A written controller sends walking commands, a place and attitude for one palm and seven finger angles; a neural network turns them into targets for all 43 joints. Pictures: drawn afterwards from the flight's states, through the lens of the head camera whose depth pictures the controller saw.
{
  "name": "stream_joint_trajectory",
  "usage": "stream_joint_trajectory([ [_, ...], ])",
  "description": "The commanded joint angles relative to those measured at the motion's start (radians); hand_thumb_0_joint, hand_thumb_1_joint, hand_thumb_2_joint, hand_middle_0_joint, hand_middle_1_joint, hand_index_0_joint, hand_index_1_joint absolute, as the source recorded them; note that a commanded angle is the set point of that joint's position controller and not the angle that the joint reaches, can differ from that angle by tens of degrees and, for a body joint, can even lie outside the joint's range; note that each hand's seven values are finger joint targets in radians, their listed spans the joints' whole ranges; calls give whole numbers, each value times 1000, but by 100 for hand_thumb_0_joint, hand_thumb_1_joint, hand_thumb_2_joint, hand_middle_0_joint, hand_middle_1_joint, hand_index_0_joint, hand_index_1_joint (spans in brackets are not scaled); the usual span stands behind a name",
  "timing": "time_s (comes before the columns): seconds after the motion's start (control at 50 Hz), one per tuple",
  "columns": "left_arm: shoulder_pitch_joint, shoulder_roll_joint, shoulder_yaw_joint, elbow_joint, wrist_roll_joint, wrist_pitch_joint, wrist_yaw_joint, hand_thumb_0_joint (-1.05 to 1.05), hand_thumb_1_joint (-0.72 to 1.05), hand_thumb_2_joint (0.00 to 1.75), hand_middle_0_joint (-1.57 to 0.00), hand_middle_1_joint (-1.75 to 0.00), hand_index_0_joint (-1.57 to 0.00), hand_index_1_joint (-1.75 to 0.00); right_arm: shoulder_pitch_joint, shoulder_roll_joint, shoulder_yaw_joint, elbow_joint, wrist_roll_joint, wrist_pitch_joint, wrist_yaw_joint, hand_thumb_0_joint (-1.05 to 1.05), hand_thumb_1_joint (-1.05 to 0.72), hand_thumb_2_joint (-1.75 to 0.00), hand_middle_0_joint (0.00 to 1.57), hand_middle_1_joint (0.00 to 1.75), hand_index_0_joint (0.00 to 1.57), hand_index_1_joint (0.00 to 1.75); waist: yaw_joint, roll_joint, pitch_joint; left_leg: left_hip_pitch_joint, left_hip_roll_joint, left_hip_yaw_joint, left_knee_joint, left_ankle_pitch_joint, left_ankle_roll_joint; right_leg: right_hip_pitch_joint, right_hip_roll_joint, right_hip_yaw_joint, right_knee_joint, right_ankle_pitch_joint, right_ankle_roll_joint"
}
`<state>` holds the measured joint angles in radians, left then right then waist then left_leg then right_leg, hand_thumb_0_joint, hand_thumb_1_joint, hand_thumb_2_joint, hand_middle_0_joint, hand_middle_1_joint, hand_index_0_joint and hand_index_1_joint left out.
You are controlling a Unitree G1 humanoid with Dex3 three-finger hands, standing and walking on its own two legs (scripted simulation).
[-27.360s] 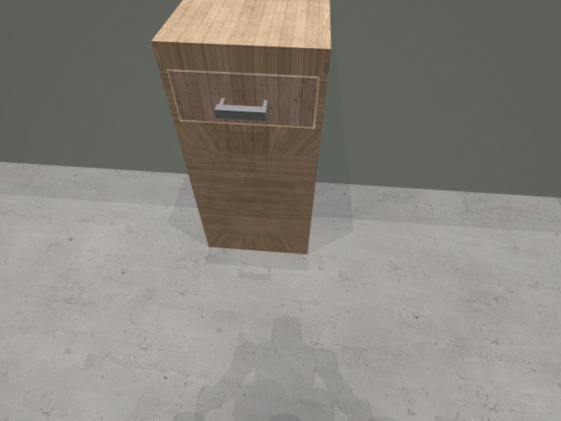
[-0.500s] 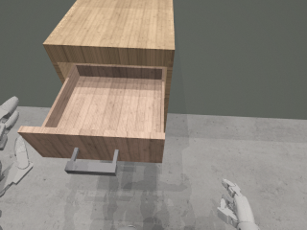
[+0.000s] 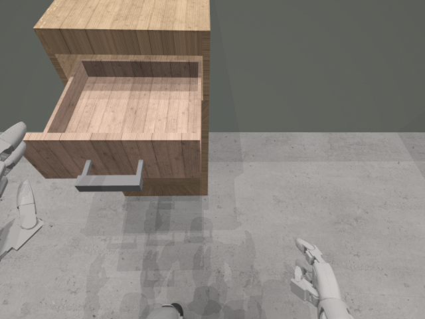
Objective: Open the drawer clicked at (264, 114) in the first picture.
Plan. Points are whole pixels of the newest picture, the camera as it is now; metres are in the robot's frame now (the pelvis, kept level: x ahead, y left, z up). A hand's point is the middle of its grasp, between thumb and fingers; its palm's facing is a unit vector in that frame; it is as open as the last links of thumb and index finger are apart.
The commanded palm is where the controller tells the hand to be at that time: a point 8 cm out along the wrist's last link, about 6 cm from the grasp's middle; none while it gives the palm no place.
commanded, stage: stop stepping back and stand still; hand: left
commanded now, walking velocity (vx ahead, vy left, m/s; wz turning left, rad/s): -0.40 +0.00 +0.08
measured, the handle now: (112, 174) +0.39 +0.25 -0.02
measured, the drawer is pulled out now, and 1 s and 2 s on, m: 0.30 0.30 0.30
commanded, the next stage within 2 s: let the arm hang, fingers relaxed in 0.96 s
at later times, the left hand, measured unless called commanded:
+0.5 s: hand out of the picture +0.04 +0.21 +0.18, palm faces +0.40 -0.78 -0.48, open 7.4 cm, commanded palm -0.02 +0.26 +0.19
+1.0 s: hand out of the picture +0.03 +0.21 +0.18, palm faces +0.41 -0.78 -0.46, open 7.4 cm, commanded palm -0.04 +0.26 +0.19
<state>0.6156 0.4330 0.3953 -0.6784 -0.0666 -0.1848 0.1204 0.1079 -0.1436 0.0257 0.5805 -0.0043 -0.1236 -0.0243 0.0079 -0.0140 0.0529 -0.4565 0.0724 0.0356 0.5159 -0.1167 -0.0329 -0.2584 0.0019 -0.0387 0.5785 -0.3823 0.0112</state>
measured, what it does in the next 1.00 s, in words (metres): walks backwards: left foot, then left foot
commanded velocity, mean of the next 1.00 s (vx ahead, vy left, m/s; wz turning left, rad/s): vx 0.17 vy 0.06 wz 0.00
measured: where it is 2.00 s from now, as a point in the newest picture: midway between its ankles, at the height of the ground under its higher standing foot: outside the picture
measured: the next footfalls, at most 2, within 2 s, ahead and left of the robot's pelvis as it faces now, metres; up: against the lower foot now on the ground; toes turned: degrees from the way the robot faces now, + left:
left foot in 0.44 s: -0.16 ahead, +0.11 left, +0.00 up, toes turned +10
left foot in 0.90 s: -0.10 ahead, +0.09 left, +0.00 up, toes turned +10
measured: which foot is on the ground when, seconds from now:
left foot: down 0.00-0.04, up 0.06-0.42, down 0.44-0.62, up 0.64-0.88, down 0.90-1.00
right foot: down 0.00-1.00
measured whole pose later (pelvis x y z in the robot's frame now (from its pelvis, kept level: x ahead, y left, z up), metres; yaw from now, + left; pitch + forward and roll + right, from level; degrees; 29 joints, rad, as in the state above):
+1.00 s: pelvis -0.14 -0.04 +0.01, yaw +7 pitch +0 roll +0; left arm 0.65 0.44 0.36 -0.66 -0.03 -0.19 0.18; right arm 0.25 -0.20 -0.01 0.60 0.00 -0.10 -0.06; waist -0.03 -0.06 0.02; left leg -0.25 0.01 0.06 0.49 -0.24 0.02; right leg -0.37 0.03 -0.07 0.75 -0.41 -0.01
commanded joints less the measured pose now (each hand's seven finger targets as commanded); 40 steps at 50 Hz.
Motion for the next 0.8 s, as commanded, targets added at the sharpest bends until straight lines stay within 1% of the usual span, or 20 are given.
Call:
stream_joint_trajectory([
  [0.0, 41, 159, 145, -175, -8, -86, -2, 0, 90, 90, -20, -30, -20, -30, -67, -175, -69, -148, 22, -27, -8, 0, -90, -90, 20, 30, 20, 30, 9, -5, -199, 132, 44, -53, 70, -97, 57, 56, -103, 43, -283, 349, -16],
  [0.02, 42, 186, 151, -204, -3, -93, 4, 0, 90, 90, -20, -30, -20, -30, -53, -159, -77, -162, 36, -13, -9, 0, -90, -90, 20, 30, 20, 30, 9, -221, -255, 60, -81, 31, 308, -286, 10, 64, -278, 225, -318, 599, -73],
  [0.04, 91, 164, 145, -143, -5, -80, 15, 0, 90, 90, -20, -30, -20, -30, -48, -174, -100, -162, 57, -10, -13, 0, -90, -90, 20, 30, 20, 30, 3, -273, -249, 1, -140, -45, 581, -379, 13, 25, -367, 295, -289, 704, -112],
  [0.06, 133, 130, 134, -120, -10, -73, 20, 0, 90, 90, -20, -30, -20, -30, -36, -166, -91, -152, 54, 0, -20, 0, -90, -90, 20, 30, 20, 30, -13, -175, -251, -18, -106, -102, 688, -348, 16, 15, -359, 209, -244, 661, -116],
  [0.12, 138, 110, 129, -73, 6, -55, 32, 0, 90, 90, -20, -30, -20, -30, -66, -124, -58, -163, 34, 45, -37, 0, -90, -90, 20, 30, 20, 30, -44, -61, -195, -96, -66, -76, 629, -295, 3, 50, -315, 179, -227, 490, -146],
  [0.2, 59, 103, 91, -29, 26, -74, 57, 0, 90, 90, -20, -30, -20, -30, -49, -172, -72, -142, 15, 18, -53, 0, -90, -90, 20, 30, 20, 30, -32, -121, -142, 5, -77, -18, 354, -309, 27, 66, -303, 241, -332, 194, -105],
  [0.28, 42, 101, 74, -67, 44, -75, 69, 0, 90, 90, -20, -30, -20, -30, -17, -186, -85, -141, 12, -10, -40, 0, -90, -90, 20, 30, 20, 30, -10, -170, -156, 91, -79, 16, 71, -346, 71, 174, -323, 279, -346, 188, -87],
  [0.34, 59, 108, 71, -141, 43, -78, 69, 0, 90, 90, -20, -30, -20, -30, 31, -180, -84, -138, 12, -17, -27, 0, -90, -90, 20, 30, 20, 30, -31, -67, -215, 232, -83, 46, -212, -202, 92, 217, -258, 191, -249, 225, -58],
  [0.38, 55, 115, 68, -174, 35, -93, 69, 0, 90, 90, -20, -30, -20, -30, 41, -196, -94, -159, 11, -33, -31, 0, -90, -90, 20, 30, 20, 30, -33, 67, -204, 286, -3, -1, -301, -129, 117, 185, -143, 95, -114, 174, -26],
  [0.4, 57, 117, 71, -181, 36, -97, 66, 0, 90, 90, -20, -30, -20, -30, 38, -211, -101, -166, 11, -37, -29, 0, -90, -90, 20, 30, 20, 30, -23, 167, -174, 282, 70, -84, -316, -151, 143, 117, -80, 45, -31, 118, -8],
  [0.44, 60, 123, 86, -201, 32, -88, 60, 0, 90, 90, -20, -30, -20, -30, 46, -216, -116, -161, 28, -39, -20, 0, -90, -90, 20, 30, 20, 30, -15, 202, -157, 346, 167, -150, -256, -99, 183, -71, -10, -42, 147, -11, 10],
  [0.46, 34, 144, 107, -206, 37, -84, 68, 0, 90, 90, -20, -30, -20, -30, 39, -191, -100, -143, 24, -44, -25, 0, -90, -90, 20, 30, 20, 30, -36, 291, -100, 262, 187, -193, -264, -184, 199, -108, -26, -56, 198, -78, -3],
  [0.5, 6, 122, 95, -146, 44, -65, 66, 0, 90, 90, -20, -30, -20, -30, 38, -187, -89, -120, 28, -50, -26, 0, -90, -90, 20, 30, 20, 30, -35, 250, 11, 165, 179, -150, -237, -153, 195, -109, -19, -58, 196, -56, -12],
  [0.56, -54, 93, 77, 4, 38, -52, 55, 0, 90, 90, -20, -30, -20, -30, 25, -209, -83, -90, 28, -39, -32, 0, -90, -90, 20, 30, 20, 30, -18, 83, 64, 28, 116, -83, -78, -167, 153, 84, -8, -44, -88, 74, -18],
  [0.58, -86, 97, 74, 45, 40, -50, 48, 0, 90, 90, -20, -30, -20, -30, 8, -204, -84, -88, 30, -29, -34, 0, -90, -90, 20, 30, 20, 30, -14, -26, 91, -26, 56, -54, 46, -238, 127, 111, -44, 74, -194, 84, -41],
  [0.6, -97, 116, 81, 69, 39, -49, 43, 0, 90, 90, -20, -30, -20, -30, 6, -198, -87, -94, 35, -19, -34, 0, -90, -90, 20, 30, 20, 30, -25, -199, 67, -89, -44, 5, 232, -359, 93, 109, -175, 333, -304, -14, -104],
  [0.62, -117, 94, 56, 75, 41, -46, 39, 0, 90, 90, -20, -30, -20, -30, 5, -192, -95, -110, 40, -5, -29, 0, -90, -90, 20, 30, 20, 30, -21, -282, 38, -89, -93, 14, 447, -418, 69, 30, -322, 561, -451, -202, -145],
  [0.66, -107, 53, 16, 65, 38, -60, 20, 0, 90, 90, -20, -30, -20, -30, 30, -198, -102, -91, 27, 8, -12, 0, -90, -90, 20, 30, 20, 30, -40, -171, 7, -34, -59, -76, 575, -299, 65, -65, -297, 469, -441, -177, -109],
  [0.72, -87, 109, 48, -67, 36, -74, 29, 0, 90, 90, -20, -30, -20, -30, 0, -165, -68, -111, 13, 22, -14, 0, -90, -90, 20, 30, 20, 30, -37, -139, -99, 87, -43, -9, 371, -237, 56, -71, -255, 242, -409, -90, -149],
  [0.78, -35, 110, 39, -183, 49, -71, 57, 0, 90, 90, -20, -30, -20, -30, -9, -149, -55, -132, -1, 3, -34, 0, -90, -90, 20, 30, 20, 30, -16, -92, -129, 222, -67, 53, 109, -264, 77, -88, -239, 211, -415, -190, -143],
])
